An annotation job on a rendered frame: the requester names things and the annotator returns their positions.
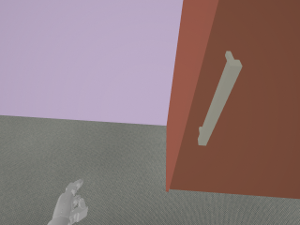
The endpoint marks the wardrobe door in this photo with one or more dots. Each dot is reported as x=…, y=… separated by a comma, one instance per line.
x=254, y=148

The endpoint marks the robot left hand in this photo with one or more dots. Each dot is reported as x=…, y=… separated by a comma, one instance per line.
x=66, y=203

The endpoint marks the handle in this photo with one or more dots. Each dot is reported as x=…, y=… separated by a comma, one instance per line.
x=224, y=88

